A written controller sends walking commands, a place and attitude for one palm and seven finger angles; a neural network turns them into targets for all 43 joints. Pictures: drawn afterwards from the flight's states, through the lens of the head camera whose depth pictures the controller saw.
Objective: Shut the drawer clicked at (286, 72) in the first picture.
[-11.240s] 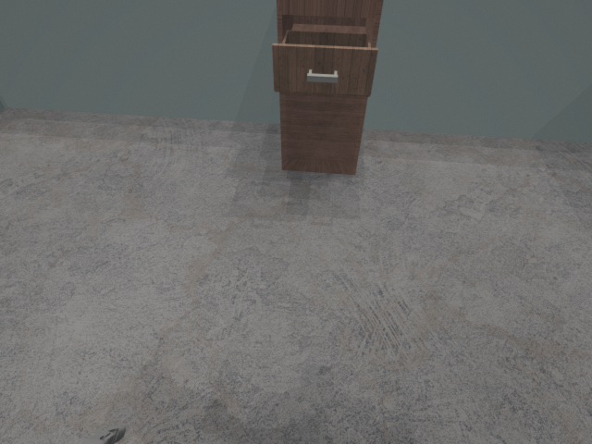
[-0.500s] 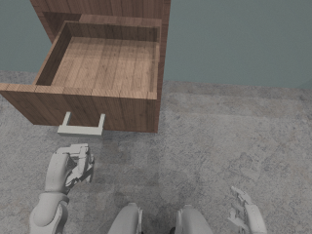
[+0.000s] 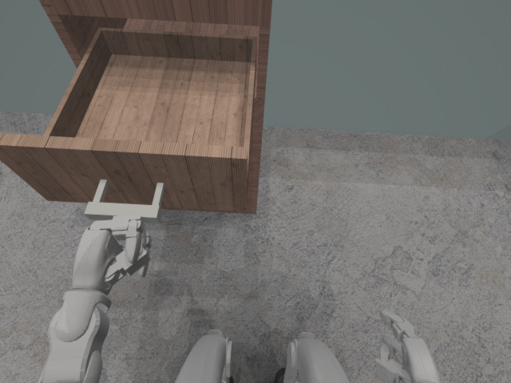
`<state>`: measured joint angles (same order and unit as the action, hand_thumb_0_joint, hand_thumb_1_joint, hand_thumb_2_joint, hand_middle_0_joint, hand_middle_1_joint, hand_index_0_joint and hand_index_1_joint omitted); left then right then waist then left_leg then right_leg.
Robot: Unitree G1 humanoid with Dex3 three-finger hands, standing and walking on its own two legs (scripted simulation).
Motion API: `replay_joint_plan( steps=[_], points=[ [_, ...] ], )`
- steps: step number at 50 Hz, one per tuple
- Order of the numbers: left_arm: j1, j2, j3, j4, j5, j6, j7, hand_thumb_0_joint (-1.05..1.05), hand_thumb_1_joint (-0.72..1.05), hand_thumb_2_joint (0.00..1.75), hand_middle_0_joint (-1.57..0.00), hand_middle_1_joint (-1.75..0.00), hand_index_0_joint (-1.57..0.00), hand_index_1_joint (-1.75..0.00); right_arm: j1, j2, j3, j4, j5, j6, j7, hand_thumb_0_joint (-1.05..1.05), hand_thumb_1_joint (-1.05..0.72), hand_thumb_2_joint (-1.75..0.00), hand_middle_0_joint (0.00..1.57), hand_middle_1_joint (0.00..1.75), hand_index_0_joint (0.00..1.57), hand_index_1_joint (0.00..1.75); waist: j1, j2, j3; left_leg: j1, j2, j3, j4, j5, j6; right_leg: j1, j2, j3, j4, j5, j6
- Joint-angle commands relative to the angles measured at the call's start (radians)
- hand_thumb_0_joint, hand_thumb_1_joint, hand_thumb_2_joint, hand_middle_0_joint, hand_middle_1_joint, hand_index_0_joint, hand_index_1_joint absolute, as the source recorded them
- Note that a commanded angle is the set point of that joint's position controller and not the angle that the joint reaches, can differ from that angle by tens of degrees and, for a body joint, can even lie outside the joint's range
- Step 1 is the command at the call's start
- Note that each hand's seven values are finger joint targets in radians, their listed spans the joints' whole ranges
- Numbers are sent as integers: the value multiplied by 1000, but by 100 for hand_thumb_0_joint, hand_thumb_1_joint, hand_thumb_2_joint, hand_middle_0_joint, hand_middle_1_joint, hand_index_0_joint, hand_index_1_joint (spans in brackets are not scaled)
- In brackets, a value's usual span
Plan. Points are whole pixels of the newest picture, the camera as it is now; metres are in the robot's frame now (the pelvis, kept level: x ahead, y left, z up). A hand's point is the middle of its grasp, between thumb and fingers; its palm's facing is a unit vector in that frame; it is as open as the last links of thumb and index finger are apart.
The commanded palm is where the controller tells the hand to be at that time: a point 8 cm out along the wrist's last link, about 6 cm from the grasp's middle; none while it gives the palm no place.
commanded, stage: push the drawer shut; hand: left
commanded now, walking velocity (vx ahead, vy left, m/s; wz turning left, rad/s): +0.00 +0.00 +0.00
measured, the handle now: (128, 200) +0.37 +0.22 +0.04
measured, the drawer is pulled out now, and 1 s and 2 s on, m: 0.29 0.17 0.05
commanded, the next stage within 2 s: none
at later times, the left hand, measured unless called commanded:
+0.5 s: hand (152, 211) +0.36 +0.18 +0.03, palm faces -0.02 -1.00 -0.05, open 3.2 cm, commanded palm +0.35 +0.23 +0.04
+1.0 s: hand (159, 178) +0.42 +0.18 +0.03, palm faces -0.01 -1.00 -0.04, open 3.2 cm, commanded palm +0.41 +0.23 +0.04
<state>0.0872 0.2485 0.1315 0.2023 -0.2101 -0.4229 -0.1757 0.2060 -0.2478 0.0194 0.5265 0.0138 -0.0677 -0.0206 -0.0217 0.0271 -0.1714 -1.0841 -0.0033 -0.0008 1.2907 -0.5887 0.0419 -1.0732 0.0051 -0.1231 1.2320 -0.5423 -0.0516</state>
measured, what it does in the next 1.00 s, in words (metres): stands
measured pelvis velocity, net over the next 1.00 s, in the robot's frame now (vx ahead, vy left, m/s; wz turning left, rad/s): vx -0.01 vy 0.01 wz -0.03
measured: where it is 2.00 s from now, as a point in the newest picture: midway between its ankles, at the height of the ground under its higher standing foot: outside the picture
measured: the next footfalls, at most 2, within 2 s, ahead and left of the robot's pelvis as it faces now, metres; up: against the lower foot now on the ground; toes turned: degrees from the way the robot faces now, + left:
none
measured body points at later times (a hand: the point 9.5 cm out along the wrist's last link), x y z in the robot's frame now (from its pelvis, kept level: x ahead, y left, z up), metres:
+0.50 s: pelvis -0.01 +0.00 +0.00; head +0.10 +0.01 +0.44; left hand +0.35 +0.23 +0.03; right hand +0.12 -0.26 -0.10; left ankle +0.01 +0.09 -0.62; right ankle +0.02 -0.09 -0.62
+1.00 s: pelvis -0.01 +0.01 +0.00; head +0.12 +0.03 +0.44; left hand +0.41 +0.24 +0.03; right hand +0.08 -0.25 -0.11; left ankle +0.01 +0.09 -0.62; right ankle +0.02 -0.09 -0.62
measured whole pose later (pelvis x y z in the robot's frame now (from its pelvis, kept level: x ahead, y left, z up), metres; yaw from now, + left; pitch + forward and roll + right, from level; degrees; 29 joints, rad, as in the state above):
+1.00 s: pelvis -0.01 +0.01 +0.00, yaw -1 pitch +24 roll -3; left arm -0.49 0.31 0.26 0.80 -0.16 -0.49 -0.18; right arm 0.27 -0.26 0.02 0.62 0.00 -0.01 -0.01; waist -0.09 0.03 -0.15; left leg -1.11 0.00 0.03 1.26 -0.56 0.06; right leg -1.11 0.01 -0.09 1.20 -0.50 -0.03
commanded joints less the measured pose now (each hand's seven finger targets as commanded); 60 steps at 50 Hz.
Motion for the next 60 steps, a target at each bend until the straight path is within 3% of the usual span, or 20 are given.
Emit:
replay_joint_plan(
  steps=[1,6,11,17,20,23,26,29,31,33,35,38,39,43,46,48,51,53,55,60],
  points=[
    [-264,132,82,-173,-25,-74,2,0,90,90,-140,-160,-140,-160,11,-145,-57,-104,6,-47,-20,0,-90,-90,20,30,20,30,-41,14,-338,178,2,-56,-175,297,-12,253,8,106,-172,238,24],
    [-367,125,59,-137,-23,-81,-4,0,90,90,-140,-160,-140,-160,11,-148,-57,-87,6,-53,-24,0,-90,-90,20,30,20,30,-51,40,-355,197,1,-55,-175,281,-10,235,5,113,-181,216,25],
    [-504,160,78,-63,-11,-80,4,0,90,90,-140,-160,-140,-160,18,-153,-53,-66,7,-53,-30,0,-90,-90,20,30,20,30,-67,16,-345,174,2,-54,-178,233,-6,228,4,122,-194,167,28],
    [-577,201,123,37,-14,-74,0,0,90,90,-140,-160,-140,-160,30,-153,-48,-56,9,-44,-32,0,-90,-90,20,30,20,30,-55,26,-358,159,-1,-43,-187,220,-7,260,3,140,-211,152,28],
    [-600,237,163,99,-19,-73,-8,0,90,90,-140,-160,-140,-160,40,-157,-47,-53,11,-36,-34,0,-90,-90,20,30,20,30,-47,13,-364,146,0,-41,-191,236,-9,286,4,142,-210,172,26],
    [-669,237,158,135,-20,-75,-12,0,90,90,-140,-160,-140,-160,52,-160,-46,-49,10,-32,-33,0,-90,-90,20,30,20,30,-59,49,-361,171,2,-46,-197,240,-10,252,8,132,-205,174,24],
    [-689,249,178,180,-16,-83,-9,0,90,90,-140,-160,-140,-160,69,-162,-48,-41,8,-22,-29,0,-90,-90,20,30,20,30,-55,19,-381,180,4,-47,-202,267,-12,269,9,129,-200,209,26],
    [-721,239,169,201,-10,-95,-15,0,90,90,-140,-160,-140,-160,85,-164,-50,-39,5,-17,-22,0,-90,-90,20,30,20,30,-58,56,-399,223,6,-52,-208,304,-17,245,13,118,-187,242,23],
    [-753,222,149,223,-3,-100,-14,0,90,90,-140,-160,-140,-160,94,-166,-52,-32,4,-11,-18,0,-90,-90,20,30,20,30,-69,49,-388,240,9,-59,-212,310,-20,222,14,111,-186,243,24],
    [-773,259,179,257,2,-104,-7,0,90,90,-140,-160,-140,-160,106,-173,-53,-29,2,-4,-18,0,-90,-90,20,30,20,30,-70,23,-377,221,10,-61,-211,305,-18,227,17,109,-183,239,22],
    [-812,241,161,269,11,-111,-7,0,90,90,-140,-160,-140,-160,111,-170,-53,-24,1,3,-14,0,-90,-90,20,30,20,30,-75,33,-387,234,10,-63,-213,309,-20,218,15,108,-181,241,23],
    [-819,275,197,306,13,-117,-1,0,90,90,-140,-160,-140,-160,127,-175,-56,-18,-3,11,-13,0,-90,-90,20,30,20,30,-68,34,-408,232,9,-59,-204,331,-20,227,18,110,-174,261,22],
    [-845,272,196,320,15,-118,-2,0,90,90,-140,-160,-140,-160,130,-174,-54,-12,-4,15,-13,0,-90,-90,20,30,20,30,-78,27,-412,234,9,-59,-204,341,-20,226,17,109,-175,275,24],
    [-921,255,170,303,21,-134,-1,0,90,90,-140,-160,-140,-160,139,-175,-58,-7,-6,23,-8,0,-90,-90,20,30,20,30,-81,109,-438,314,16,-76,-210,390,-33,174,18,96,-162,278,18],
    [-948,274,189,363,27,-133,6,0,90,90,-140,-160,-140,-160,150,-181,-59,8,-8,34,-8,0,-90,-90,20,30,20,30,-93,52,-427,305,21,-82,-209,384,-33,168,20,94,-170,272,22],
    [-993,254,168,377,30,-138,8,0,90,90,-140,-160,-140,-160,158,-178,-57,9,-11,35,-6,0,-90,-90,20,30,20,30,-104,72,-424,303,17,-82,-206,379,-30,158,21,94,-168,269,22],
    [-1052,296,201,443,41,-143,10,0,90,90,-140,-160,-140,-160,166,-182,-55,24,-12,44,-7,0,-90,-90,20,30,20,30,-111,37,-408,256,14,-77,-199,340,-24,170,21,101,-173,252,26],
    [-1073,344,233,449,48,-156,9,0,90,90,-140,-160,-140,-160,173,-185,-55,21,-16,46,-7,0,-90,-90,20,30,20,30,-98,68,-437,269,14,-79,-198,358,-26,178,23,103,-162,263,20],
    [-1080,298,201,446,48,-164,1,0,90,90,-140,-160,-140,-160,173,-181,-56,22,-18,51,-2,0,-90,-90,20,30,20,30,-101,110,-480,337,17,-84,-196,416,-35,152,23,97,-159,289,19],
    [-1127,319,213,485,49,-170,-2,0,90,90,-140,-160,-140,-160,186,-184,-54,28,-20,66,3,0,-90,-90,20,30,20,30,-109,103,-469,328,20,-86,-195,424,-35,154,26,95,-161,295,21]
  ],
)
